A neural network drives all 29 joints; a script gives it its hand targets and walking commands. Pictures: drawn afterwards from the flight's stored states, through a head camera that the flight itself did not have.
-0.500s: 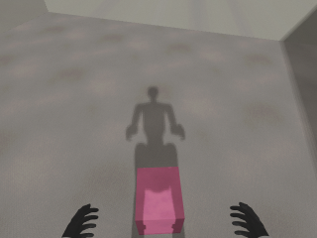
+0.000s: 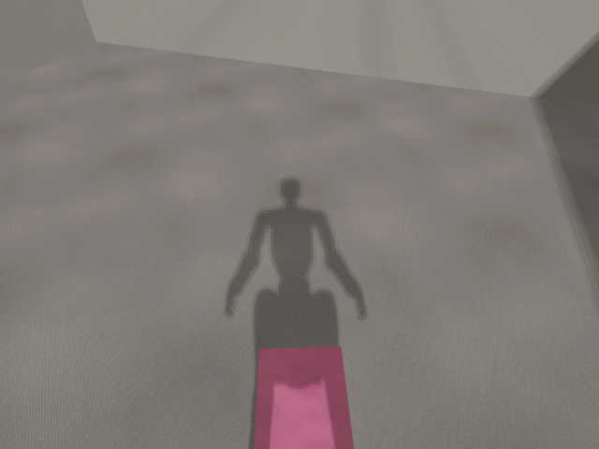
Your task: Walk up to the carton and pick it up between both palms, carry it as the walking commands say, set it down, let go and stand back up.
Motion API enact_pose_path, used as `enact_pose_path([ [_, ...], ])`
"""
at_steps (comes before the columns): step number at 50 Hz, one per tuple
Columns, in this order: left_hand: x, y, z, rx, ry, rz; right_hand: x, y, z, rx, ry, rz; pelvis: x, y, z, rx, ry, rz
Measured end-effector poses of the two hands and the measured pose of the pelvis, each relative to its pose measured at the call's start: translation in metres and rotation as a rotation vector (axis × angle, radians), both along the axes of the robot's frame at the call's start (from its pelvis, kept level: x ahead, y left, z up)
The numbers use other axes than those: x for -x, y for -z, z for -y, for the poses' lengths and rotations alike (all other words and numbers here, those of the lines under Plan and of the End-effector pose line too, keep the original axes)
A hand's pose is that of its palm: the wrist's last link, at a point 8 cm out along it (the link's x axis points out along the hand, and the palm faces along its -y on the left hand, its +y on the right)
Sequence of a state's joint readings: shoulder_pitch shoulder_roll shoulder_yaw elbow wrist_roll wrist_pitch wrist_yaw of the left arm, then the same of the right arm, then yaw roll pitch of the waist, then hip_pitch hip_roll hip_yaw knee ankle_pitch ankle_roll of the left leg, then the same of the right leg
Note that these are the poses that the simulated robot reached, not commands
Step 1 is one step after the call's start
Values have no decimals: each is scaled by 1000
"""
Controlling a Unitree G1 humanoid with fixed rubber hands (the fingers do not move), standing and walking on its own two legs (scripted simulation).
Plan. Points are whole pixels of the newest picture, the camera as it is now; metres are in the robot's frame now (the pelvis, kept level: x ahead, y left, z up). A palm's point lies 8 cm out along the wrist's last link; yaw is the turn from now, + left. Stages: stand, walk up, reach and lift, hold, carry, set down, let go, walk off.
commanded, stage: stand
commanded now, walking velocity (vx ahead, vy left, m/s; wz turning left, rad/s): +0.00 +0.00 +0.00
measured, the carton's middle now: (301, 415) +0.41 +0.01 -0.63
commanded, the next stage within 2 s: none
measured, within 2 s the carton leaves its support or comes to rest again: neither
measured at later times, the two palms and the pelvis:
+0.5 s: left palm out of the picture -0.03 +0.25 -0.13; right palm out of the picture -0.02 -0.24 -0.13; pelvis -0.01 +0.00 +0.00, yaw +0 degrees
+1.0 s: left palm out of the picture -0.09 +0.22 -0.14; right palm out of the picture -0.08 -0.22 -0.14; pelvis -0.04 +0.00 +0.01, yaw +0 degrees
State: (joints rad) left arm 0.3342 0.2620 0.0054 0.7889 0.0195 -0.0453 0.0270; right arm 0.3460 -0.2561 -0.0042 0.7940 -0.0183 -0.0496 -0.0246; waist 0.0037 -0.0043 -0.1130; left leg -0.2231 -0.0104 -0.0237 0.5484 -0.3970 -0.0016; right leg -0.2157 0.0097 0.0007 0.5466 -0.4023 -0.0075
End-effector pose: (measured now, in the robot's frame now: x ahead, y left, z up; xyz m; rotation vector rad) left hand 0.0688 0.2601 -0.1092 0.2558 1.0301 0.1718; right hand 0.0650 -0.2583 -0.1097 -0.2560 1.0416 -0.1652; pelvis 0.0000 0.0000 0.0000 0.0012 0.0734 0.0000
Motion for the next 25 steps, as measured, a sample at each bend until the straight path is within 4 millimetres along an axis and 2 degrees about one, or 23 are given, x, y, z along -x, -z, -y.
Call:
enact_pose_path([
  [8,25,10,0,4,-33,-100,20,9,-1,-1,23,-89,-1,0,-1,1,0,15],
  [25,95,23,12,38,-71,-309,90,21,-17,-30,64,-297,12,-4,-3,3,-3,58],
])
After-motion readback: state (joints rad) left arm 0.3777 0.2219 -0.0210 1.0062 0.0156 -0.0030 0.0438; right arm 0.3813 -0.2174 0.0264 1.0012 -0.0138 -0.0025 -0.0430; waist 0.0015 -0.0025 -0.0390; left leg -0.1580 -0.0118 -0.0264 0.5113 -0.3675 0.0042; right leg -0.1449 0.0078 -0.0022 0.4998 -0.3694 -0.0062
